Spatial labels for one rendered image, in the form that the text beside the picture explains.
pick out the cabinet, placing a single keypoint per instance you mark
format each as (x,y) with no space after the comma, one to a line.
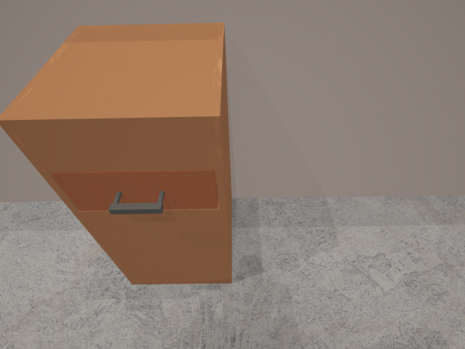
(134,98)

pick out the drawer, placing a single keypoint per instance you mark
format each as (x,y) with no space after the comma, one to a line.
(183,189)

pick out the handle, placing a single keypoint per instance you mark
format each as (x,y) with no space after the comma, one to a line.
(136,208)

